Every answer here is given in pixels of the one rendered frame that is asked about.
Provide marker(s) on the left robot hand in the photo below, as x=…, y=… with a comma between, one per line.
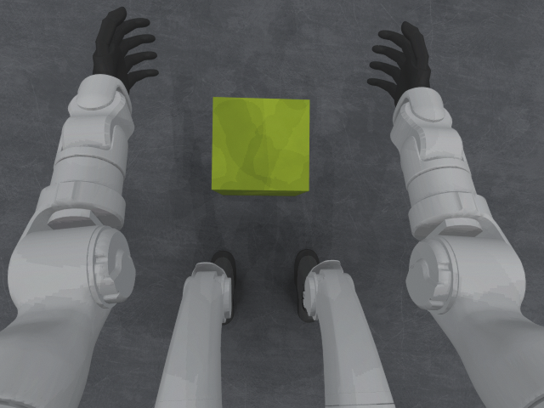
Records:
x=110, y=57

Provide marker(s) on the robot right thigh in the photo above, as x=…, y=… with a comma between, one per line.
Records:
x=353, y=373

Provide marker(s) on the robot left shin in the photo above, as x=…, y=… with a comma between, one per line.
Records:
x=204, y=267

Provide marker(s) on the robot right upper arm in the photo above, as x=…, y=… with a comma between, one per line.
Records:
x=474, y=287

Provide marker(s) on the right robot hand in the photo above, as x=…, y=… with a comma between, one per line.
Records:
x=413, y=70

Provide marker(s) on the robot left forearm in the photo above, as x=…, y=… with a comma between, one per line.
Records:
x=90, y=164

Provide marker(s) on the robot left upper arm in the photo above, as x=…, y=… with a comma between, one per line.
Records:
x=64, y=283

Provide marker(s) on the robot right forearm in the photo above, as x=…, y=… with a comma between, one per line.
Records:
x=436, y=172

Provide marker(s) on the carton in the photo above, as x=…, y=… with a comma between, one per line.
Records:
x=260, y=147

